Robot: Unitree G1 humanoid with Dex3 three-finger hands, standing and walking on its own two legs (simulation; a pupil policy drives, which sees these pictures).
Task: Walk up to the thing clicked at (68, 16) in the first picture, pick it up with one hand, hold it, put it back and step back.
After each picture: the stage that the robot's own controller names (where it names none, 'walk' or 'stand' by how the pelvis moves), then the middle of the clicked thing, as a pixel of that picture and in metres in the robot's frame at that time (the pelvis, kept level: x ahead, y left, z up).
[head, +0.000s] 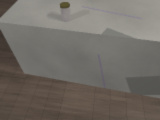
stand; (65, 12) +0.98 +0.13 -0.08
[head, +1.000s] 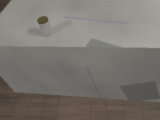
walk; (45, 26) +0.83 +0.29 -0.08
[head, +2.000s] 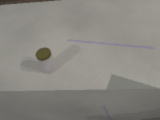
rise first; (46, 61) +0.50 +0.21 -0.06
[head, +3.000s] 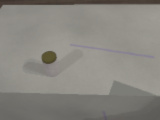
stand; (51, 64) +0.50 +0.17 -0.08
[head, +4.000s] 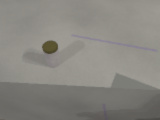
stand; (51, 54) +0.51 +0.16 -0.06
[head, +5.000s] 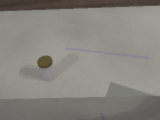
stand; (47, 68) +0.49 +0.19 -0.08
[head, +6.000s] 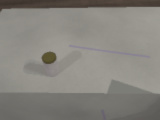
stand; (51, 64) +0.52 +0.18 -0.08
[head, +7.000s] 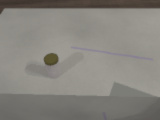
stand; (52, 66) +0.51 +0.17 -0.09
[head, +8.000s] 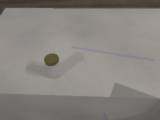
stand; (53, 66) +0.50 +0.16 -0.09
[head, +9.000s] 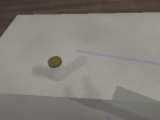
rise first; (57, 68) +0.51 +0.19 -0.08
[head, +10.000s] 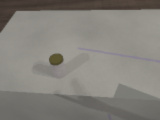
go down; (58, 66) +0.51 +0.18 -0.08
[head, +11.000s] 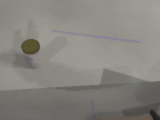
go down; (33, 54) +0.50 +0.17 -0.04
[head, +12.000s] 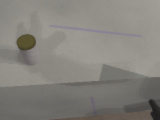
approach; (29, 50) +0.50 +0.18 -0.02
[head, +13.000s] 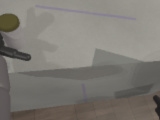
close in; (12, 33) +0.53 +0.19 +0.02
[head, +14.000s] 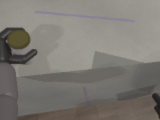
lift; (23, 48) +0.47 +0.15 +0.01
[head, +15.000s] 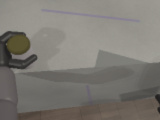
lift; (23, 53) +0.45 +0.17 +0.02
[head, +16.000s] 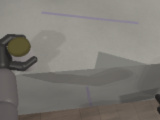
lift; (23, 55) +0.45 +0.17 +0.01
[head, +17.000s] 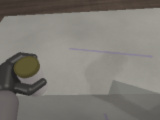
lift; (32, 77) +0.31 +0.17 +0.14
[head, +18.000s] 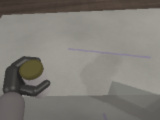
hold; (36, 79) +0.32 +0.17 +0.11
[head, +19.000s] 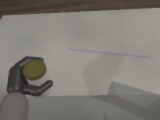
hold; (39, 79) +0.33 +0.16 +0.10
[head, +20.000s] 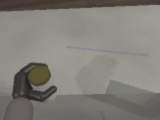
crouch; (43, 85) +0.32 +0.15 +0.07
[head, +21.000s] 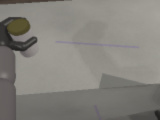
crouch; (24, 39) +0.47 +0.18 +0.13
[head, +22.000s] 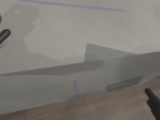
lower; out of the picture +0.53 +0.20 +0.03
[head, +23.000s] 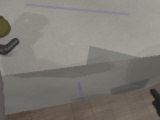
lower; (3, 38) +0.50 +0.19 +0.02
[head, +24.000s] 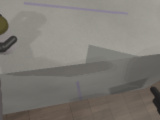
lower; (1, 36) +0.51 +0.19 +0.03
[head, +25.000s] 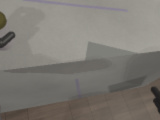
lower; out of the picture +0.52 +0.19 +0.03
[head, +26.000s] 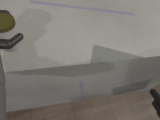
loosen; (7, 33) +0.51 +0.18 +0.03
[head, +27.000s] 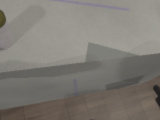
rise; out of the picture +0.51 +0.19 +0.03
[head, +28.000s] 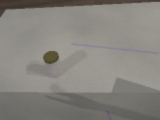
sink last; (53, 64) +0.50 +0.17 -0.03
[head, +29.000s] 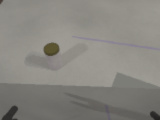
stand; (53, 57) +0.51 +0.17 -0.03
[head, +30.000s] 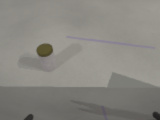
stand; (47, 58) +0.50 +0.18 -0.02
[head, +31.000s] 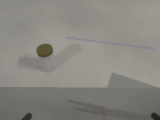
stand; (47, 58) +0.50 +0.18 -0.02
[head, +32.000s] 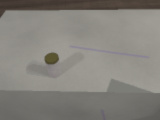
stand; (53, 65) +0.52 +0.17 -0.08
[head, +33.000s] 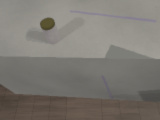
walk; (50, 31) +0.61 +0.19 -0.06
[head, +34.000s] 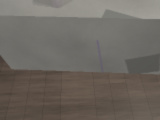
walk; out of the picture +0.88 +0.15 -0.05
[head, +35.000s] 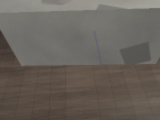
stand; out of the picture +1.11 +0.19 -0.06
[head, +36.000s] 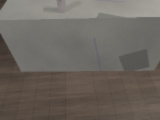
stand; (61, 4) +1.11 +0.17 -0.08
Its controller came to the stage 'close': yes
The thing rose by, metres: 0.20
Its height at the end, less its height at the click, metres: +0.00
